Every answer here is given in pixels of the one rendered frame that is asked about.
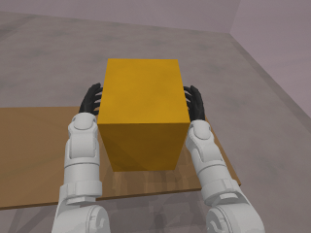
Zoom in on carton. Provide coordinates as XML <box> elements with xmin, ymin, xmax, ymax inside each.
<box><xmin>96</xmin><ymin>58</ymin><xmax>190</xmax><ymax>172</ymax></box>

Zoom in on table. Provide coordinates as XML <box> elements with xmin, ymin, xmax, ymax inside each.
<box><xmin>0</xmin><ymin>106</ymin><xmax>242</xmax><ymax>211</ymax></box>

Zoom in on right robot hand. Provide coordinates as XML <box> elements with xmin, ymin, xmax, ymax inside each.
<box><xmin>183</xmin><ymin>85</ymin><xmax>206</xmax><ymax>122</ymax></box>

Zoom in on robot left upper arm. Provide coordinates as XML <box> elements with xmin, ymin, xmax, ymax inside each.
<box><xmin>52</xmin><ymin>205</ymin><xmax>111</xmax><ymax>233</ymax></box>

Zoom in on robot right forearm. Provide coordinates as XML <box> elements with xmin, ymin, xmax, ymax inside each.
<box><xmin>185</xmin><ymin>119</ymin><xmax>265</xmax><ymax>233</ymax></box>

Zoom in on robot left forearm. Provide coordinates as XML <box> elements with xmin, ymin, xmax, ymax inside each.
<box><xmin>52</xmin><ymin>113</ymin><xmax>103</xmax><ymax>229</ymax></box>

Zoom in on left robot hand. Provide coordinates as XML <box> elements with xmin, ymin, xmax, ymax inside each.
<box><xmin>79</xmin><ymin>83</ymin><xmax>103</xmax><ymax>116</ymax></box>

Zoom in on robot right upper arm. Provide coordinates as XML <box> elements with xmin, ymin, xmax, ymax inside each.
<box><xmin>206</xmin><ymin>203</ymin><xmax>265</xmax><ymax>233</ymax></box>

